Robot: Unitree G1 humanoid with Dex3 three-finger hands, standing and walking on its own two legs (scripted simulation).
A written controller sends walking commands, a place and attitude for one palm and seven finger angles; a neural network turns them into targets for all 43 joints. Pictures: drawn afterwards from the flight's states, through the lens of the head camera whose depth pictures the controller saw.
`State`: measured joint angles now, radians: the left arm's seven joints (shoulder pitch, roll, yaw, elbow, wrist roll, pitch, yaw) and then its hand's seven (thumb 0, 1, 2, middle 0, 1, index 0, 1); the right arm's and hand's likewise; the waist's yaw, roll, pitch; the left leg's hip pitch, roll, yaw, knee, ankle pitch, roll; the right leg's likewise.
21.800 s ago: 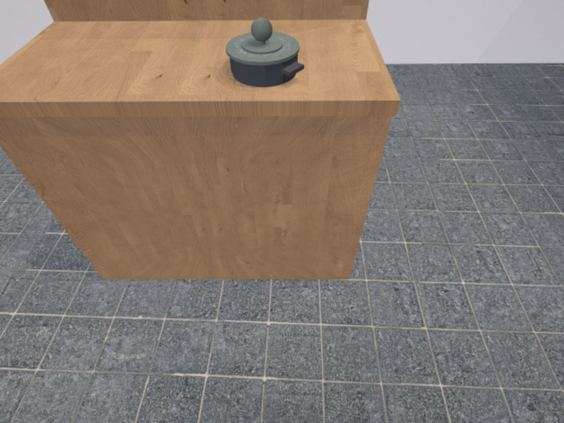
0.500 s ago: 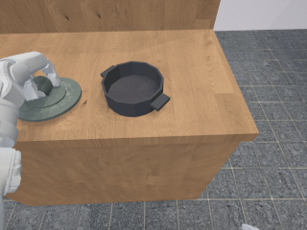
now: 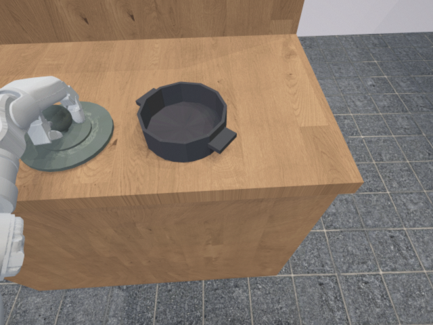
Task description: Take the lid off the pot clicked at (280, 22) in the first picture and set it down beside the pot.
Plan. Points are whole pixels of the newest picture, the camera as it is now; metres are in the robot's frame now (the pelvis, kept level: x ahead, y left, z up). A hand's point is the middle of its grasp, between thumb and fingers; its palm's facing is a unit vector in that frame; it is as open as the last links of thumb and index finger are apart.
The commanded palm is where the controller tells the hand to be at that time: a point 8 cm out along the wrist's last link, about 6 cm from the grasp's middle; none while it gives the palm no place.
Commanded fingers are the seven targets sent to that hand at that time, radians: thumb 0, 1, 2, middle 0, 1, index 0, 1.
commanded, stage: open the fingers wide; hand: left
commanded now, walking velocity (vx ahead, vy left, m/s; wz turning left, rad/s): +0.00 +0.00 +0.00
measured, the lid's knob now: (56, 118) +0.47 +0.30 +0.12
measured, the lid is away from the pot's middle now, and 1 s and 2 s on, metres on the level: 0.24 0.23 0.23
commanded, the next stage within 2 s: raise the empty hand in 0.78 s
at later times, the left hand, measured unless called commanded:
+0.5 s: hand (52, 121) +0.45 +0.29 +0.13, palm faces -0.35 -0.08 -0.93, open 9.8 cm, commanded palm +0.44 +0.29 +0.20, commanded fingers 0.00 -0.18 1.00 -0.57 -0.43 -0.57 -0.43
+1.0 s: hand (46, 121) +0.44 +0.29 +0.14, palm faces -0.34 -0.06 -0.94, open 10.9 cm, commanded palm +0.43 +0.30 +0.22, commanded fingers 0.00 -0.19 1.02 -0.59 -0.39 -0.59 -0.39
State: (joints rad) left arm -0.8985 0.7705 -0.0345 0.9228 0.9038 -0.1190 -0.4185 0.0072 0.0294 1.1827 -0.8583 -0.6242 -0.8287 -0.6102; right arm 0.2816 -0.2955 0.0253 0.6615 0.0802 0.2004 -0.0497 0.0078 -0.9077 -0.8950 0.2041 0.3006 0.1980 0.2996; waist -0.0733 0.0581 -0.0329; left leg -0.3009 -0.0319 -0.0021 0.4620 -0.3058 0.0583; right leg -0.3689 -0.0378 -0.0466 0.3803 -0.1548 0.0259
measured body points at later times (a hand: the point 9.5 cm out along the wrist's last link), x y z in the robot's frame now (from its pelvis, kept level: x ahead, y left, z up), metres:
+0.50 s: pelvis +0.01 +0.00 +0.00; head +0.06 -0.01 +0.45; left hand +0.46 +0.29 +0.19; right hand +0.10 -0.27 -0.13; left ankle -0.05 +0.08 -0.74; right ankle +0.01 -0.15 -0.74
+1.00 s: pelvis +0.01 +0.00 +0.00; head +0.06 -0.02 +0.45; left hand +0.45 +0.29 +0.20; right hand +0.11 -0.27 -0.13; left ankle -0.05 +0.08 -0.74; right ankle +0.01 -0.15 -0.74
